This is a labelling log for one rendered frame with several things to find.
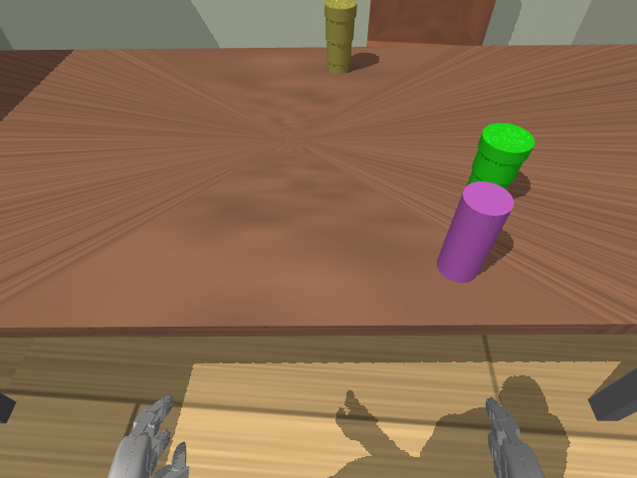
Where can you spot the table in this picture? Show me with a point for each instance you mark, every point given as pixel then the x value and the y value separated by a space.
pixel 250 192

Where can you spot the chair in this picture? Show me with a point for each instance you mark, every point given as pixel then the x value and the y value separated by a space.
pixel 414 23

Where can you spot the right robot hand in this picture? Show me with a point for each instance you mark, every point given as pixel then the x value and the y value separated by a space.
pixel 512 458

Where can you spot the left robot hand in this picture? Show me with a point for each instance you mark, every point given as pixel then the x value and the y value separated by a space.
pixel 137 454

